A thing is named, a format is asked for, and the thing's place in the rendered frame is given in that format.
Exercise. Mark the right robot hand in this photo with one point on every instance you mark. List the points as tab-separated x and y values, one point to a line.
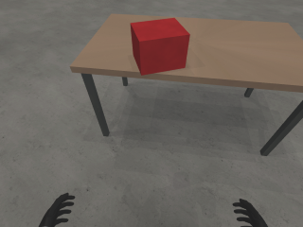
255	219

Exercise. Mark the table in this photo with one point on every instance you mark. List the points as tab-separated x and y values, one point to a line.
235	53

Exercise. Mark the carton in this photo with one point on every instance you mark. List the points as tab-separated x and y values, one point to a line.
159	45

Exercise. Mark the left robot hand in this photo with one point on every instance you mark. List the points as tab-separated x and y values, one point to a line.
50	218

